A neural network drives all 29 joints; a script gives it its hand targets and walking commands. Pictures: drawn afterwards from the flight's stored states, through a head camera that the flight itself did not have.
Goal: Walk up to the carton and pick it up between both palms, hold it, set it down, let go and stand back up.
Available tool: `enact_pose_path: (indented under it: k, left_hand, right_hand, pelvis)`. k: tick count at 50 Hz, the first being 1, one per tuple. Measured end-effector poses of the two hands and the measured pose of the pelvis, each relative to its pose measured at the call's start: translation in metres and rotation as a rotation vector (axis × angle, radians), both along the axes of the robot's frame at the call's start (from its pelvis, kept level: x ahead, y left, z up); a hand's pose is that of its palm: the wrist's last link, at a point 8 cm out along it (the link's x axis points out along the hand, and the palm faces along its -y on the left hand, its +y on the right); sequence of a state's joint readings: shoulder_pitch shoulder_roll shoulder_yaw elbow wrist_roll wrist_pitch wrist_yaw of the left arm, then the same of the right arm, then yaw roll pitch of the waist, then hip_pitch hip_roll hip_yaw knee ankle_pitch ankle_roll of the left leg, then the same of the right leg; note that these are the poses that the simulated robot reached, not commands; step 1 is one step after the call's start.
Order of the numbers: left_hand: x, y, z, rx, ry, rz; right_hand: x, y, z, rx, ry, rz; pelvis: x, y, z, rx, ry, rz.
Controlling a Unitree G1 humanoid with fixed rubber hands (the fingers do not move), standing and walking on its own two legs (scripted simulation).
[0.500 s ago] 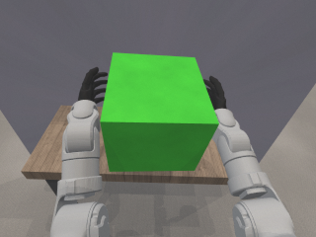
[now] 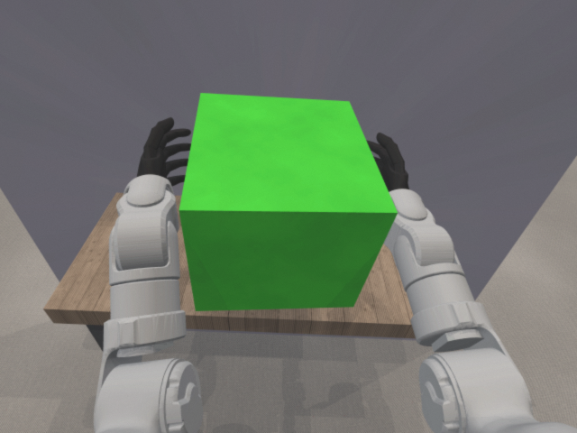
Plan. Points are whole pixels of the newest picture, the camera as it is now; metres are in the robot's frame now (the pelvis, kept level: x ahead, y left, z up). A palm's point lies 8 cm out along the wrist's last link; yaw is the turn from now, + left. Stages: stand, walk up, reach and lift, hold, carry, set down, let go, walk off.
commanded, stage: hold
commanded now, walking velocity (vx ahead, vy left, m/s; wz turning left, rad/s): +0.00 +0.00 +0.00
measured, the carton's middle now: (277, 199) +0.38 +0.00 +0.16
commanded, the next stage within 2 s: set down in 1.68 s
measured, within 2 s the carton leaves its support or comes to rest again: neither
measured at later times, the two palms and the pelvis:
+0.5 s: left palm (156, 175) +0.36 +0.15 +0.22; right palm (393, 188) +0.36 -0.16 +0.19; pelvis +0.00 -0.01 +0.00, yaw +0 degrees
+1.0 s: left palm (157, 175) +0.37 +0.15 +0.22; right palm (394, 187) +0.36 -0.16 +0.19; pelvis +0.00 +0.00 +0.00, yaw +0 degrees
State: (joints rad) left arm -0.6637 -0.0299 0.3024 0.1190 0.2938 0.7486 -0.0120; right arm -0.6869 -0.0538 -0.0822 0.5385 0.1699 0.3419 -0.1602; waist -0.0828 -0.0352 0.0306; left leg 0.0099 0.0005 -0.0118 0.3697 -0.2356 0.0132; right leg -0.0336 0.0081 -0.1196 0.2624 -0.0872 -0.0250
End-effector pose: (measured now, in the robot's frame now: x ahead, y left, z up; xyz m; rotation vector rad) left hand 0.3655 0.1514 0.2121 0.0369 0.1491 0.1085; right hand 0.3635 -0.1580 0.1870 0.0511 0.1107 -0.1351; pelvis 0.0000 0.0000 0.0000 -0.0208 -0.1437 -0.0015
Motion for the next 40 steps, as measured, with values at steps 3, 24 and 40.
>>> enact_pose_path:
  k: [3,24,40]
  left_hand:
    - [-0.001,-0.003,0.002,0.005,-0.020,-0.008]
    - [-0.001,-0.003,0.007,-0.005,-0.010,-0.004]
    - [0.000,-0.002,-0.002,-0.007,0.003,-0.014]
  right_hand:
    - [-0.002,-0.003,0.001,0.004,-0.021,-0.008]
    - [-0.001,-0.003,0.005,0.012,-0.011,-0.005]
    - [-0.001,-0.003,0.002,0.009,0.002,-0.010]
  pelvis:
    - [0.001,-0.001,0.000,-0.003,0.001,0.003]
    - [-0.004,-0.005,0.000,0.007,0.012,-0.005]
    - [0.002,-0.005,0.000,0.002,0.002,0.005]
